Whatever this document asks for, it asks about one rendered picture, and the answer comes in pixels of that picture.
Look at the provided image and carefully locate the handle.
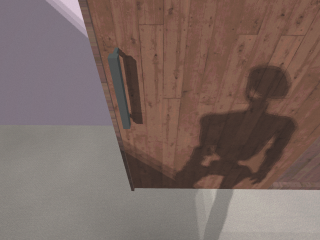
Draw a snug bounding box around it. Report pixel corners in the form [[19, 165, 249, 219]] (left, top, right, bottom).
[[107, 47, 131, 129]]

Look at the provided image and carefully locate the wardrobe door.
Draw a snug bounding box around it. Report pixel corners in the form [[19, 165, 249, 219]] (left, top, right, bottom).
[[275, 136, 320, 183], [87, 0, 320, 190]]

